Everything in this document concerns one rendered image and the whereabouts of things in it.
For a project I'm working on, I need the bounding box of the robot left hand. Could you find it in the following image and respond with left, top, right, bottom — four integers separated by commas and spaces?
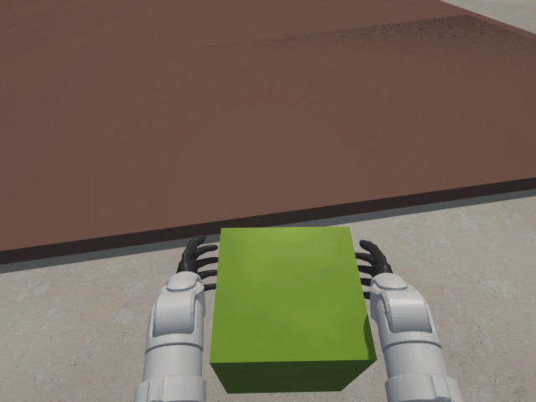
176, 234, 219, 291

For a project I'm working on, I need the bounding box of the robot right hand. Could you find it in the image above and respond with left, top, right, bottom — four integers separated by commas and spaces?
355, 240, 394, 300

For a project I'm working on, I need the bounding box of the carton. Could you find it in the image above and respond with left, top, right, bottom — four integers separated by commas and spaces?
209, 226, 377, 394

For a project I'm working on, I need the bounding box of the right robot forearm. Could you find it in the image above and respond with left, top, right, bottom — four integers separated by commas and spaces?
369, 273, 464, 402

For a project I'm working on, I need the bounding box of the left robot forearm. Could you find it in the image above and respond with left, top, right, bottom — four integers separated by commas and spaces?
134, 271, 206, 402

